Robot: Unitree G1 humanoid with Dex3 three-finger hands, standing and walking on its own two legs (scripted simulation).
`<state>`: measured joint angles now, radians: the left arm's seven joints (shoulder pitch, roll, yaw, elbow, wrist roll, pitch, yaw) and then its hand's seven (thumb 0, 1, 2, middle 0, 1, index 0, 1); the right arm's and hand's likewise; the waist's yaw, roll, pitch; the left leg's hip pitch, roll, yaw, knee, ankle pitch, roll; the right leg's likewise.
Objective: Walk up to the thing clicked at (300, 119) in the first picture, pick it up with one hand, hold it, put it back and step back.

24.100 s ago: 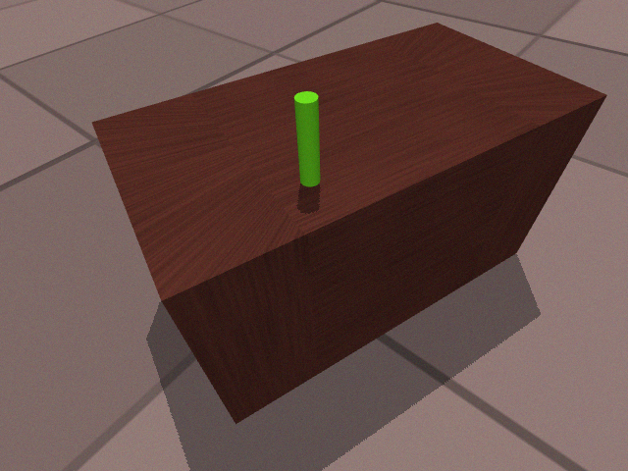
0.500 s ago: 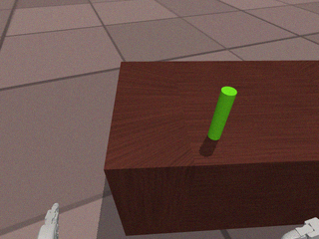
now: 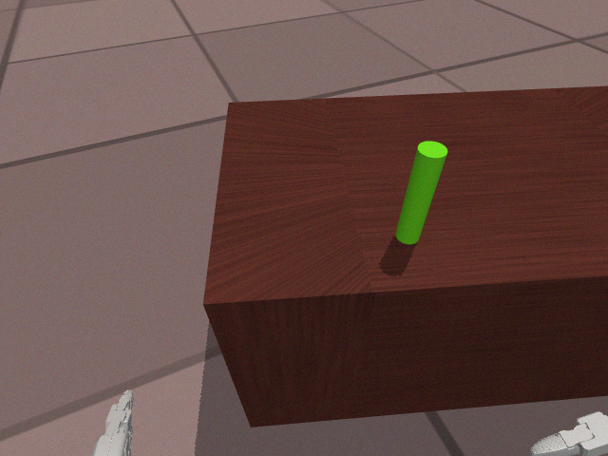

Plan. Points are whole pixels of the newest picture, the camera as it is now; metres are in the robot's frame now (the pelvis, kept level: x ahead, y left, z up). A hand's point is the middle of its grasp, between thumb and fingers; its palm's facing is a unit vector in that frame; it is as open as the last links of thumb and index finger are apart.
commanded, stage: home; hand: right
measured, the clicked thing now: (418, 197) +0.52 -0.20 +0.04
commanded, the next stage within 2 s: none
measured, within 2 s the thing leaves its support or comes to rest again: neither
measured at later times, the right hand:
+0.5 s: hand (442, 425) +0.19 -0.17 -0.09, palm faces +0.05 +0.98 -0.17, open 17.3 cm
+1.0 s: hand (458, 427) +0.20 -0.21 -0.11, palm faces -0.04 +0.95 -0.32, open 17.3 cm
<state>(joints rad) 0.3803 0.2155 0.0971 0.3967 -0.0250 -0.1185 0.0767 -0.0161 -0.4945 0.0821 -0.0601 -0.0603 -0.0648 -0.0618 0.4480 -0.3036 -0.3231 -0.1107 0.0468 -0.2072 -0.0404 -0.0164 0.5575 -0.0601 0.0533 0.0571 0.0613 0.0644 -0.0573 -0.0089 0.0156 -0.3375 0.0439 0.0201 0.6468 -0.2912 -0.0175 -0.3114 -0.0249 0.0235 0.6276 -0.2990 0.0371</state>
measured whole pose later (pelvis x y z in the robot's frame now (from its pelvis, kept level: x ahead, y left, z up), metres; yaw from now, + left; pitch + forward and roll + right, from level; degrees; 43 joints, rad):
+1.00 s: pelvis +0.04 +0.00 +0.00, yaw +0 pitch +1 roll +0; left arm 0.19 0.27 0.00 0.76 0.04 -0.03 0.02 0.01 0.90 0.90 -0.20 -0.30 -0.21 -0.30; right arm 0.23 -0.27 0.01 0.62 -0.04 -0.05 -0.04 -0.01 0.52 -0.07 0.06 0.05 0.07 0.06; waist 0.01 -0.01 0.00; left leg -0.33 0.03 0.02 0.67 -0.35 -0.02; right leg -0.32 -0.04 0.02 0.67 -0.38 0.03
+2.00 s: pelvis +0.02 -0.01 +0.02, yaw +1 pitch -2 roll +0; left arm 0.14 0.36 0.00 1.14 0.01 0.00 -0.01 0.00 0.90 0.90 -0.20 -0.30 -0.21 -0.30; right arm 0.16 -0.36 0.03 1.11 -0.02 -0.01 0.00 -0.01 0.52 -0.06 0.06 0.05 0.06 0.06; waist 0.00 -0.01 0.05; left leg -0.16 0.05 0.01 0.39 -0.18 -0.03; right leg -0.13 -0.02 0.00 0.37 -0.20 0.02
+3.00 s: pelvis +0.03 +0.00 +0.02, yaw +1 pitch -2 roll +0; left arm 0.13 0.35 0.00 1.14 0.01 0.00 0.00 0.00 0.90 0.90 -0.20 -0.30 -0.20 -0.30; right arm 0.12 -0.35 0.00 1.13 -0.02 -0.01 0.00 -0.01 0.45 -0.12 0.09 0.10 0.10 0.10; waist 0.00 -0.01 0.05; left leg -0.12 0.02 0.02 0.34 -0.18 -0.01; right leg -0.09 -0.05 0.01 0.32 -0.19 0.04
